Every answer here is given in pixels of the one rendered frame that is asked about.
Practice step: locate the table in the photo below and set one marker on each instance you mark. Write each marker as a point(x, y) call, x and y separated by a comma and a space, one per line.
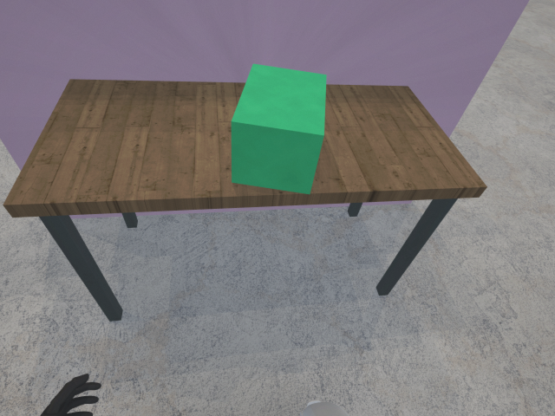
point(114, 146)

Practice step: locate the left robot hand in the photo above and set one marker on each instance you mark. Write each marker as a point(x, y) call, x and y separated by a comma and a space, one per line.
point(64, 400)

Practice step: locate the carton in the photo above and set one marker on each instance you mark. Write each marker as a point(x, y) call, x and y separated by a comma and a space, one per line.
point(278, 129)

